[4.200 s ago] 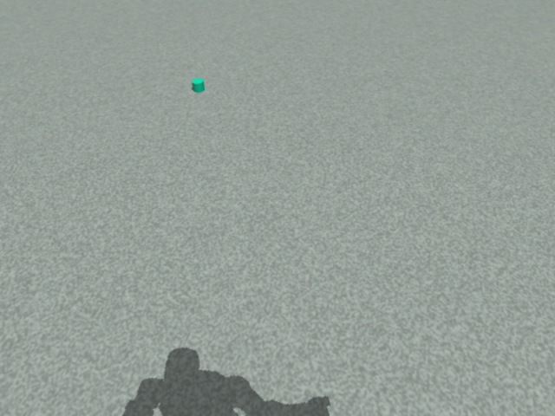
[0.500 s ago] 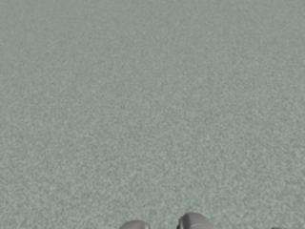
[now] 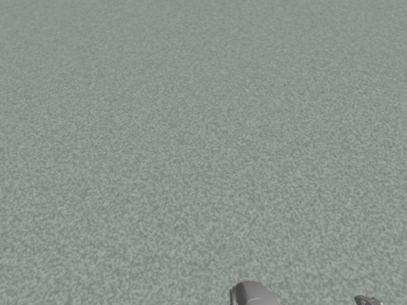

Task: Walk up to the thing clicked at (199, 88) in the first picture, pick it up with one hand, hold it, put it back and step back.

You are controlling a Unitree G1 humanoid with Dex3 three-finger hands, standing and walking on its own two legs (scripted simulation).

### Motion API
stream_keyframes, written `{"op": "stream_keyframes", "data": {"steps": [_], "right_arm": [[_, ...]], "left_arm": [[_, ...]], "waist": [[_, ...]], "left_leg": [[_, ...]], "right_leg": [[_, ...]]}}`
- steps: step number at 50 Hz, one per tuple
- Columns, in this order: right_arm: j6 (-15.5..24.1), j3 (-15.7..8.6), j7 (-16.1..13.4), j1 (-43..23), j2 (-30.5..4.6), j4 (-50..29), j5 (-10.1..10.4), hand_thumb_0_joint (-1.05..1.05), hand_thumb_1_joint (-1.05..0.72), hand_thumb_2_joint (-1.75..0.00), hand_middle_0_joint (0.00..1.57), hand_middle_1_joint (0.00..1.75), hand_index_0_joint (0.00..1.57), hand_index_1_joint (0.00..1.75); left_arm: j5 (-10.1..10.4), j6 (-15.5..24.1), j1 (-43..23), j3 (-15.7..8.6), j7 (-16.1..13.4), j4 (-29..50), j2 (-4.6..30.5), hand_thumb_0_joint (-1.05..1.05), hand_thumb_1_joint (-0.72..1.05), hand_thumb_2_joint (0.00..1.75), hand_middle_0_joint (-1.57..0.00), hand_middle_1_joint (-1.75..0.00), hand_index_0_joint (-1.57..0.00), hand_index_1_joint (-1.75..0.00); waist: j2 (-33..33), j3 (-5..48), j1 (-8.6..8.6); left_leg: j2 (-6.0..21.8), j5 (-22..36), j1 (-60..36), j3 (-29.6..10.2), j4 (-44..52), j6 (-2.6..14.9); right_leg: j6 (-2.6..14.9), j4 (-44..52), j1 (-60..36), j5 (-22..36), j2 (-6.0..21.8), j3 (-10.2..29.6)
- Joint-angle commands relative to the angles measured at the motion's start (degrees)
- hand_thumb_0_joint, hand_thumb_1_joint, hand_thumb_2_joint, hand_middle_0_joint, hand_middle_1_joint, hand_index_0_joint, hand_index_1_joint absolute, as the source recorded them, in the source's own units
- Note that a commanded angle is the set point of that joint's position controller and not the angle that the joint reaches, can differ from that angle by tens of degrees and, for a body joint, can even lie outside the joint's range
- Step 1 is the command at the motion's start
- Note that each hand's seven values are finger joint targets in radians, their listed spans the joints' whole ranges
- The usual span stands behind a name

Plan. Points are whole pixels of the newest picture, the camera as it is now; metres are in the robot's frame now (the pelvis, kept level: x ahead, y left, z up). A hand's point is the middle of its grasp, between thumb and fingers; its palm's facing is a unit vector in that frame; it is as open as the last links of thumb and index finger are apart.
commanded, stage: walk up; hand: left
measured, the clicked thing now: out of the picture +0.25 +0.96 -0.71
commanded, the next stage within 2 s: none
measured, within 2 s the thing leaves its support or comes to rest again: neither
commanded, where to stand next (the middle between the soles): -0.17 +0.83 m, yaw -16 degrees
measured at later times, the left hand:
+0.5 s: hand out of the picture +0.03 +0.57 -0.12, palm faces -0.08 -0.79 -0.61, open 7.4 cm
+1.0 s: hand out of the picture -0.03 +0.80 -0.13, palm faces -0.11 -0.77 -0.63, open 7.4 cm
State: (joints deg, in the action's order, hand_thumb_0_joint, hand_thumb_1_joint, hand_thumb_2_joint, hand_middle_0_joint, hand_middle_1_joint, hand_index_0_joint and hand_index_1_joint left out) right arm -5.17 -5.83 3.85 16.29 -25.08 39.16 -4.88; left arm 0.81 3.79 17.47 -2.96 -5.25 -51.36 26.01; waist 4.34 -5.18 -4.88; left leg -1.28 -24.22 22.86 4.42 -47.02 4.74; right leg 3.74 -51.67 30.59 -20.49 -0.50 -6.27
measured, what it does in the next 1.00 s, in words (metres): steps to the left: right foot, then left foot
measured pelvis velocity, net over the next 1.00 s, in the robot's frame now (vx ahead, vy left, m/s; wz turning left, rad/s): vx -0.13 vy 0.47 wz -0.09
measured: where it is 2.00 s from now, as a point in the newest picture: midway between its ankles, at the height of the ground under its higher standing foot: outside the picture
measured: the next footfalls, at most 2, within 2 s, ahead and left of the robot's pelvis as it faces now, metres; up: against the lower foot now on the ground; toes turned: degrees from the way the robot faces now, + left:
right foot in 0.02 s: +0.10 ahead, -0.08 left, +0.00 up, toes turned -5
left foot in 0.32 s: +0.01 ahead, +0.33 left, +0.00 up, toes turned +0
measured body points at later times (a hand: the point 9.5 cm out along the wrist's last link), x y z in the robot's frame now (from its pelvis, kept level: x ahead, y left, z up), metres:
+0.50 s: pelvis -0.06 +0.24 -0.01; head -0.02 +0.22 +0.44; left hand +0.04 +0.61 -0.08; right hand +0.01 -0.10 -0.11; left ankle -0.03 +0.33 -0.70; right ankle +0.01 +0.09 -0.65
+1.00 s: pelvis -0.13 +0.47 -0.03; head -0.08 +0.44 +0.42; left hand -0.03 +0.84 -0.09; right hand -0.04 +0.11 -0.13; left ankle -0.10 +0.62 -0.71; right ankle -0.04 +0.22 -0.69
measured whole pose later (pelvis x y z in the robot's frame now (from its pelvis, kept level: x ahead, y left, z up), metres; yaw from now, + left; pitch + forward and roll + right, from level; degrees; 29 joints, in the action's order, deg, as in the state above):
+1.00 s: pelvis -0.13 +0.47 -0.03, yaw -5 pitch -1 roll +1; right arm -5.7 -8.2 5.0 11.6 -28.7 39.2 -4.0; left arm -1.8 2.9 16.3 -3.8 -5.7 -47.1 28.9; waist 3.2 -7.8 0.1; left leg 3.0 -29.9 26.2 -0.7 -56.8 -2.1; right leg 2.0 -53.3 35.6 -21.8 10.2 8.9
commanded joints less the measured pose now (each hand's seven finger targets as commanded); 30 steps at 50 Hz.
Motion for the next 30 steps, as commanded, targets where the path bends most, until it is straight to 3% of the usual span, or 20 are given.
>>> {"op": "stream_keyframes", "data": {"steps": [1,2,3,4,6,8,13,15,16,17,18,19,20,21,23,24,26,28,29,30], "right_arm": [[1.68,-1.87,-0.89,-2.77,-7.55,-9.2,1.02,0.0,-0.9,-0.9,0.2,0.3,0.2,0.3],[1.08,-2.19,-1.32,1.27,-9.52,-7.99,0.62,0.0,-0.9,-0.9,0.2,0.3,0.2,0.3],[0.36,-3.6,-1.93,-0.45,-12.47,-8.31,0.25,0.0,-0.9,-0.9,0.2,0.3,0.2,0.3],[0.24,-4.17,-1.81,-2.82,-14.42,-8.07,0.0,0.0,-0.9,-0.9,0.2,0.3,0.2,0.3],[0.43,-4.99,-0.38,-2.24,-15.16,-6.2,0.25,0.0,-0.9,-0.9,0.2,0.3,0.2,0.3],[0.24,-5.01,1.03,0.12,-13.76,-4.98,0.35,0.0,-0.9,-0.9,0.2,0.3,0.2,0.3],[0.15,-4.85,1.96,-1.76,-12.35,-4.57,0.95,0.0,-0.9,-0.9,0.2,0.3,0.2,0.3],[0.82,-5.53,1.56,3.92,-12.74,-2.12,0.83,0.0,-0.9,-0.9,0.2,0.3,0.2,0.3],[1.1,-6.0,1.14,8.78,-13.18,-0.8,0.07,0.0,-0.9,-0.9,0.2,0.3,0.2,0.3],[1.57,-7.0,0.4,9.86,-18.11,-1.7,-1.01,0.0,-0.9,-0.9,0.2,0.3,0.2,0.3],[1.73,-7.35,-0.31,4.2,-23.4,-3.03,0.58,0.0,-0.9,-0.9,0.2,0.3,0.2,0.3],[2.0,-6.85,-1.06,-0.22,-19.55,-4.15,0.35,0.0,-0.9,-0.9,0.2,0.3,0.2,0.3],[2.15,-5.75,-1.55,-1.58,-16.26,-4.78,0.29,0.0,-0.9,-0.9,0.2,0.3,0.2,0.3],[2.27,-5.3,-1.89,-2.64,-16.01,-4.96,0.21,0.0,-0.9,-0.9,0.2,0.3,0.2,0.3],[2.46,-5.0,-1.94,-6.21,-15.21,-6.46,0.76,0.0,-0.9,-0.9,0.2,0.3,0.2,0.3],[2.38,-4.63,-1.74,-6.64,-13.47,-6.98,0.52,0.0,-0.9,-0.9,0.2,0.3,0.2,0.3],[2.06,-4.17,-1.64,-5.19,-12.9,-7.43,-0.11,0.0,-0.9,-0.9,0.2,0.3,0.2,0.3],[1.48,-3.65,-1.5,-6.59,-12.39,-8.41,-0.17,0.0,-0.9,-0.9,0.2,0.3,0.2,0.3],[0.99,-3.09,-1.36,-7.87,-11.41,-8.93,0.15,0.0,-0.9,-0.9,0.2,0.3,0.2,0.3],[0.82,-2.41,-1.21,-6.43,-9.33,-9.25,0.6,0.0,-0.9,-0.9,0.2,0.3,0.2,0.3]], "left_arm": [[-2.51,0.95,17.12,-6.33,-2.31,2.2,18.85,0.0,0.9,0.9,-0.2,-0.3,-0.2,-0.3],[-2.51,0.97,13.37,-5.84,-2.33,5.16,19.32,0.0,0.9,0.9,-0.2,-0.3,-0.2,-0.3],[-1.37,0.94,8.52,-6.1,-2.88,6.47,20.97,0.0,0.9,0.9,-0.2,-0.3,-0.2,-0.3],[-1.37,1.36,5.72,-6.06,-3.03,7.63,20.58,0.0,0.9,0.9,-0.2,-0.3,-0.2,-0.3],[-2.04,1.45,1.35,-5.59,-2.57,8.16,18.72,0.0,0.9,0.9,-0.2,-0.3,-0.2,-0.3],[-2.94,1.24,-0.54,-6.19,-1.92,8.17,19.6,0.0,0.9,0.9,-0.2,-0.3,-0.2,-0.3],[-3.79,1.08,1.0,-7.53,-1.0,7.41,22.69,0.0,0.9,0.9,-0.2,-0.3,-0.2,-0.3],[-3.15,0.56,0.59,-6.64,-0.91,7.31,20.72,0.0,0.9,0.9,-0.2,-0.3,-0.2,-0.3],[-3.01,0.15,0.81,-5.66,-1.11,6.96,17.71,0.0,0.9,0.9,-0.2,-0.3,-0.2,-0.3],[-2.38,-0.02,0.59,-3.97,-1.48,7.48,11.91,0.0,0.9,0.9,-0.2,-0.3,-0.2,-0.3],[-1.65,0.1,-4.76,-4.26,-2.95,7.94,13.41,0.0,0.9,0.9,-0.2,-0.3,-0.2,-0.3],[-1.29,0.46,-7.51,-3.48,-3.05,7.31,13.8,0.0,0.9,0.9,-0.2,-0.3,-0.2,-0.3],[-0.66,0.58,-5.14,-3.73,-2.67,5.57,13.29,0.0,0.9,0.9,-0.2,-0.3,-0.2,-0.3],[0.01,0.45,-1.75,-3.95,-2.51,3.64,13.46,0.0,0.9,0.9,-0.2,-0.3,-0.2,-0.3],[0.08,0.12,4.58,-3.93,-1.8,1.28,13.88,0.0,0.9,0.9,-0.2,-0.3,-0.2,-0.3],[-0.04,-0.13,4.66,-3.95,-1.39,0.97,13.75,0.0,0.9,0.9,-0.2,-0.3,-0.2,-0.3],[0.05,-0.38,5.37,-3.84,-1.16,1.99,12.51,0.0,0.9,0.9,-0.2,-0.3,-0.2,-0.3],[0.1,-0.16,9.54,-3.52,-1.24,2.14,11.18,0.0,0.9,0.9,-0.2,-0.3,-0.2,-0.3],[-0.16,0.2,13.46,-3.72,-1.47,1.31,10.7,0.0,0.9,0.9,-0.2,-0.3,-0.2,-0.3],[-1.09,0.47,15.43,-4.65,-2.01,1.33,13.41,0.0,0.9,0.9,-0.2,-0.3,-0.2,-0.3]], "waist": [[-12.16,10.7,9.2],[-5.54,11.13,5.37],[-4.43,10.1,5.07],[-2.84,6.81,5.35],[-3.31,3.37,3.05],[-9.79,3.59,1.76],[-14.89,4.65,4.18],[-9.03,7.32,1.23],[-2.05,8.91,-1.57],[14.22,6.0,-3.69],[18.62,3.68,-4.34],[9.58,-0.68,-3.5],[4.09,-0.86,-2.03],[4.87,0.61,-0.33],[9.54,3.97,2.01],[7.86,4.04,1.9],[8.31,3.69,1.97],[5.88,4.57,4.69],[3.6,6.12,7.34],[-3.0,7.71,8.54]], "left_leg": [[2.65,2.12,22.39,-6.16,-14.59,-4.33],[3.34,-9.01,23.26,-11.34,-24.09,-5.93],[4.02,-10.03,22.36,-13.24,-30.28,-5.0],[6.8,-6.67,20.64,-15.69,-33.86,-4.8],[6.35,-1.48,14.87,-14.38,-31.95,-4.41],[5.69,0.19,9.41,-10.88,-28.72,-4.04],[4.6,-6.65,3.74,-3.68,-10.09,-3.76],[1.51,-1.66,-5.34,-0.47,3.14,-3.04],[1.07,-2.64,-11.61,-3.36,9.01,-1.9],[11.71,-4.84,-11.65,-22.45,20.65,2.31],[18.71,-2.72,-4.32,-36.43,25.39,9.33],[19.01,3.28,0.94,-34.87,24.27,9.61],[16.56,10.2,-0.5,-29.62,20.02,7.97],[14.75,13.6,-2.07,-26.56,18.31,5.6],[14.78,18.56,-3.26,-22.26,16.3,7.62],[12.77,19.69,-2.26,-19.47,16.07,6.86],[13.16,19.3,-0.68,-18.73,16.53,6.7],[13.37,23.4,1.99,-17.39,13.05,6.26],[11.48,25.26,5.39,-14.47,7.59,4.19],[7.33,25.3,10.31,-9.88,-1.84,0.39]], "right_leg": [[6.15,23.25,-36.39,12.08,17.23,26.82],[11.4,26.54,-32.62,9.06,27.34,39.57],[17.23,30.69,-23.23,4.22,33.36,46.05],[18.2,31.67,-16.46,-0.41,32.18,44.63],[12.47,29.08,-6.14,-6.23,22.57,29.42],[9.3,26.83,-0.33,-8.32,18.0,21.3],[8.33,24.66,0.59,-8.52,15.75,17.1],[5.31,16.57,3.28,-4.51,12.58,12.74],[2.23,4.91,7.91,-6.63,7.57,7.91],[-0.66,-10.56,18.66,-14.41,-2.2,0.85],[-0.42,-17.07,20.39,-17.41,-3.63,7.29],[0.21,-19.62,18.85,-14.17,-0.82,9.7],[-0.34,-20.31,18.23,-10.89,-0.69,10.19],[-0.52,-20.5,16.84,-8.28,-0.43,10.4],[-0.64,-18.84,9.54,-5.66,0.74,5.33],[-1.05,-17.49,6.44,-5.8,0.69,4.77],[-0.53,-10.55,1.15,-6.01,1.94,3.61],[0.41,2.59,-7.86,-1.58,3.48,3.96],[1.09,13.95,-17.4,5.79,4.07,5.39],[1.4,21.14,-26.41,7.76,4.92,8.29]]}}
